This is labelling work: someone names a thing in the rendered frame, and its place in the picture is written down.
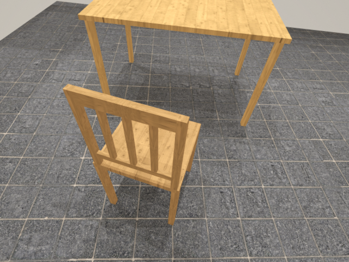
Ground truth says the table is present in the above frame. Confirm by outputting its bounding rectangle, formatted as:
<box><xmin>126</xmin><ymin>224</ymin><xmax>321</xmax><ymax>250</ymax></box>
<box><xmin>78</xmin><ymin>0</ymin><xmax>292</xmax><ymax>126</ymax></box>

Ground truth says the chair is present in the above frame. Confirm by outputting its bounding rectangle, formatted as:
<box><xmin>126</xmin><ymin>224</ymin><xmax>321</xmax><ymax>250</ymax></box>
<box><xmin>63</xmin><ymin>84</ymin><xmax>201</xmax><ymax>225</ymax></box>

